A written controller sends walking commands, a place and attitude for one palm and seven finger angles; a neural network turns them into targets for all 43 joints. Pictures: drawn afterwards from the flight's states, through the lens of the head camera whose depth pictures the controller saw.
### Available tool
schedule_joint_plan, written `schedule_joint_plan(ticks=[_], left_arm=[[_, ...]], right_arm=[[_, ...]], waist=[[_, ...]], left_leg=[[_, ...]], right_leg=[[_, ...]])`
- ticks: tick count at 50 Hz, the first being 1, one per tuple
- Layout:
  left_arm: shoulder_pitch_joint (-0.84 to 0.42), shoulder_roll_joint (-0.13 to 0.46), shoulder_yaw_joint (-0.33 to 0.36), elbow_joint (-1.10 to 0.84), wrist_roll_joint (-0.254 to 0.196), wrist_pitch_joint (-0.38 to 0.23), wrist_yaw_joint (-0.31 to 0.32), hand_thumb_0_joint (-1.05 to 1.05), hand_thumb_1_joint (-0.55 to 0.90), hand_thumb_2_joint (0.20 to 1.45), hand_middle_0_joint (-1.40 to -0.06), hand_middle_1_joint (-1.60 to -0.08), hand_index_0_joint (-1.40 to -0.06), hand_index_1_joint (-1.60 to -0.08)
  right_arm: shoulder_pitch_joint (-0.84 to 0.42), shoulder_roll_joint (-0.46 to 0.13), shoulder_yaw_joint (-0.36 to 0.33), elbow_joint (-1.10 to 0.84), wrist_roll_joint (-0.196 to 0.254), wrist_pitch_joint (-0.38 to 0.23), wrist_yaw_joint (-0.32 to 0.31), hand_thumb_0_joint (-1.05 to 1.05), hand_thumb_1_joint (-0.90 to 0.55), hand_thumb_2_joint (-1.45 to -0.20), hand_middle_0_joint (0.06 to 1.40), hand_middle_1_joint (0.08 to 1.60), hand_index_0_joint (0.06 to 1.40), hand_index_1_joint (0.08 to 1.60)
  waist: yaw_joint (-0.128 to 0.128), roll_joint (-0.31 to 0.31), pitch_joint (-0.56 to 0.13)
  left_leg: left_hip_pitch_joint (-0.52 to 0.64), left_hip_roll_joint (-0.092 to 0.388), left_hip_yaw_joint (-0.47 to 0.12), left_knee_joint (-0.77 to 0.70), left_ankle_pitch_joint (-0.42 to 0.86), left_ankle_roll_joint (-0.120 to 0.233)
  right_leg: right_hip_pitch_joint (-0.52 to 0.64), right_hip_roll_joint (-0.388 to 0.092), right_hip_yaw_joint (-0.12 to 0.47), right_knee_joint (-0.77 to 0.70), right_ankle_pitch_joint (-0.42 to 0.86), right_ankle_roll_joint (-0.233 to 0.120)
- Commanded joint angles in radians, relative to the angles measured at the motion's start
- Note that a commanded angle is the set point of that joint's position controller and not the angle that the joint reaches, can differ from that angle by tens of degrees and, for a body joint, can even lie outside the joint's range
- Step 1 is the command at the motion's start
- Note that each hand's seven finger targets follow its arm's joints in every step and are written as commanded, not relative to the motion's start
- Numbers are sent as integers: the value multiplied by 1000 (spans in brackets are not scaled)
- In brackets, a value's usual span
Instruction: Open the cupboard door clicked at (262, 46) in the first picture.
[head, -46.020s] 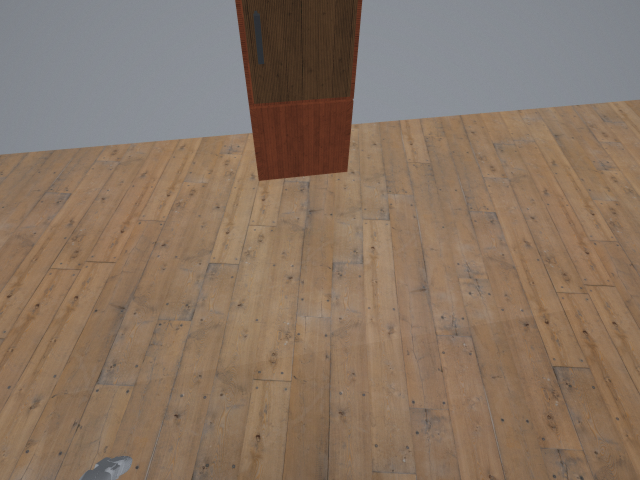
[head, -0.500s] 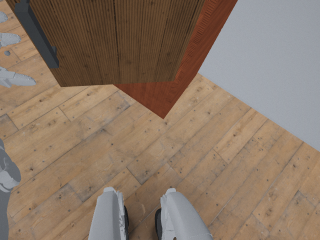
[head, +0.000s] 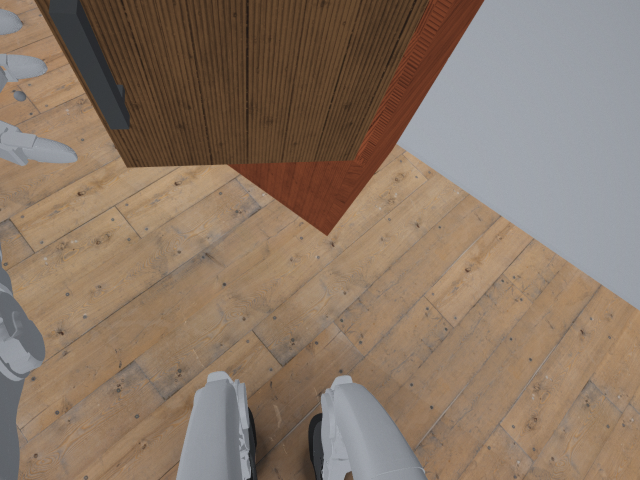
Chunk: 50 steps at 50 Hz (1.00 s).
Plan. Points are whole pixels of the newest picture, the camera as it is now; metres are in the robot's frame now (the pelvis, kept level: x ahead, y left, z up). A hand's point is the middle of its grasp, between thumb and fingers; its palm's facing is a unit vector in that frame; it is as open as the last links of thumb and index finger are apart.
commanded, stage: move the hooked fingers beside the handle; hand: left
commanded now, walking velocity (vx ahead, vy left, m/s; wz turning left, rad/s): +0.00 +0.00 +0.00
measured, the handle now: (98, 59) +0.57 +0.23 +0.06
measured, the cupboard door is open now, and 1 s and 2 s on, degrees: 43 43 43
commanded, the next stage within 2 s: slide the fingers in behind the handle in 0.36 s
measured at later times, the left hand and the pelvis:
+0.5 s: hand (22, 101) +0.51 +0.29 +0.06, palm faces +0.11 -0.99 -0.04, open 13.9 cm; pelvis +0.00 +0.00 +0.00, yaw +0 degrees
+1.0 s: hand (62, 100) +0.52 +0.25 +0.06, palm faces +0.10 -1.00 -0.02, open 13.9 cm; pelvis +0.00 -0.01 +0.00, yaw +0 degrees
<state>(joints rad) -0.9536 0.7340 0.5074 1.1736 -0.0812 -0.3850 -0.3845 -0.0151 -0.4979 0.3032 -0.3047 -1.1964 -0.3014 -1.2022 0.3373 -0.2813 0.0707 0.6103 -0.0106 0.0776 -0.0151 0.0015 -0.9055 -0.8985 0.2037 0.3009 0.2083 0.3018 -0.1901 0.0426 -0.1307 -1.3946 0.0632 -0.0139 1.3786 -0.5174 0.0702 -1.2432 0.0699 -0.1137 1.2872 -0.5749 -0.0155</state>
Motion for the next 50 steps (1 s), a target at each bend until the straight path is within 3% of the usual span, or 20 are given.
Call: schedule_joint_plan(ticks=[1,5,9,14,18,27,34,36,42,44,46,50], left_arm=[[-376,223,-16,-160,-29,-49,-13,0,-500,300,-300,-1200,-300,-1200],[-398,208,-19,-166,-30,-49,0,0,-500,300,-300,-1200,-300,-1200],[-412,252,29,-244,-28,-94,29,0,-500,300,-300,-1200,-300,-1200],[-375,343,96,-225,-12,-98,47,0,-500,300,-300,-1200,-300,-1200],[-332,312,56,-181,-6,-70,24,0,-500,300,-300,-1200,-300,-1200],[-378,211,-13,-187,-59,-73,-32,0,-500,300,-300,-1200,-300,-1200],[-374,239,20,-238,-49,-84,11,0,-500,300,-300,-1200,-300,-1200],[-367,208,4,-258,-40,-89,30,0,-500,300,-300,-1200,-300,-1200],[-382,206,8,-238,-30,-91,71,0,-500,300,-300,-1200,-300,-1200],[-359,222,23,-238,-31,-98,72,0,-500,300,-300,-1200,-300,-1200],[-334,188,4,-238,-33,-100,70,0,-500,300,-300,-1200,-300,-1200],[-312,128,-32,-189,-40,-95,61,0,-500,300,-300,-1200,-300,-1200]], right_arm=[[202,-229,-75,-23,-4,-3,-14,0,-900,-900,200,300,200,300],[204,-232,-77,-28,-7,-3,-16,0,-900,-900,200,300,200,300],[204,-223,-80,-29,-13,-5,-9,0,-900,-900,200,300,200,300],[203,-223,-75,-32,-12,-6,-8,0,-900,-900,200,300,200,300],[196,-219,-69,-38,-3,5,-7,0,-900,-900,200,300,200,300],[196,-221,-77,-14,3,-4,-18,0,-900,-900,200,300,200,300],[197,-216,-80,-15,-2,-9,-14,0,-900,-900,200,300,200,300],[191,-209,-82,-18,-4,-7,-6,0,-900,-900,200,300,200,300],[184,-207,-79,-18,-5,-5,-3,0,-900,-900,200,300,200,300],[188,-205,-76,-22,-5,-6,-2,0,-900,-900,200,300,200,300],[181,-200,-79,-25,-4,-7,2,0,-900,-900,200,300,200,300],[181,-196,-81,-23,0,-5,5,0,-900,-900,200,300,200,300]], waist=[[-21,229,-522],[-24,225,-515],[3,271,-587],[19,229,-598],[12,208,-547],[-25,195,-528],[6,240,-581],[15,267,-597],[-3,204,-555],[10,199,-570],[13,203,-585],[-3,164,-519]], left_leg=[[747,20,-183,-172,384,-51],[753,22,-195,-179,375,-55],[795,20,-194,-169,434,-64],[710,11,-154,-149,442,-46],[664,10,-137,-153,403,-41],[680,11,-144,-145,374,-34],[717,9,-145,-143,423,-40],[754,10,-149,-150,440,-48],[680,5,-131,-149,388,-37],[669,2,-124,-149,406,-36],[677,1,-118,-146,422,-36],[640,0,-114,-151,380,-33]], right_leg=[[-59,5,32,-141,221,-21],[-85,0,27,-133,219,-20],[-62,2,33,-120,237,-26],[47,7,47,-127,261,-23],[63,10,50,-143,257,-18],[10,8,51,-154,243,-16],[21,7,51,-138,261,-24],[10,7,47,-139,260,-24],[59,8,55,-151,258,-17],[96,10,60,-148,278,-20],[100,9,62,-149,294,-18],[85,11,61,-159,274,-15]])
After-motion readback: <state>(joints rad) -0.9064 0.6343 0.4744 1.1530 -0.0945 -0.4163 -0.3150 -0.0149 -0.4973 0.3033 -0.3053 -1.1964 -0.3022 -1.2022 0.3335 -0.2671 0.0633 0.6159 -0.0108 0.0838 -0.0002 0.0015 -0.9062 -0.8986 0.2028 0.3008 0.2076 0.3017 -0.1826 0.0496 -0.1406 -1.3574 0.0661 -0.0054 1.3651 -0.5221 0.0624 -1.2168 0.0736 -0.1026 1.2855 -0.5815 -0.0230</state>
